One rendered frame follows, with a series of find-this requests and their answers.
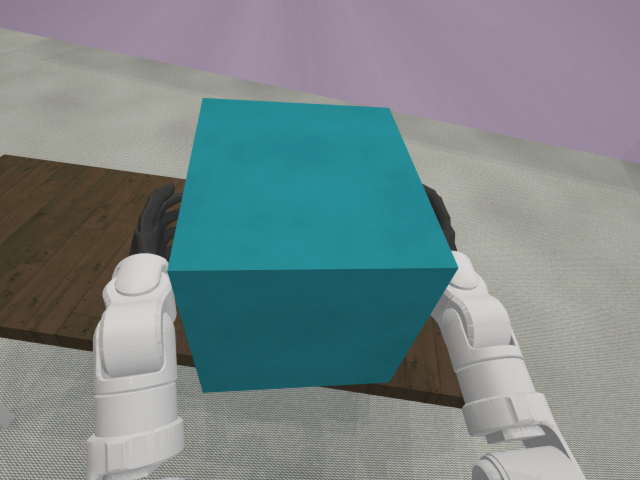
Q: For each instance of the table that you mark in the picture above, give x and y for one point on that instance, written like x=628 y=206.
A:
x=63 y=230

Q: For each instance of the carton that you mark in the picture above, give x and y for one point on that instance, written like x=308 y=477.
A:
x=306 y=251

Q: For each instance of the robot left forearm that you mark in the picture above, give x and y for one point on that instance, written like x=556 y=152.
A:
x=137 y=427

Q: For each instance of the robot right upper arm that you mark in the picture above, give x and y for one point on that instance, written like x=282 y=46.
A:
x=539 y=463

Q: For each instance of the robot right hand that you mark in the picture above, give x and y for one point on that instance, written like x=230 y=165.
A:
x=442 y=216

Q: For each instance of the robot left hand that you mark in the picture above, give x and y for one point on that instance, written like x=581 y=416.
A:
x=151 y=235

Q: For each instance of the robot right forearm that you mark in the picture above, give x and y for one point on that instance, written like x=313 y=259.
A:
x=500 y=400

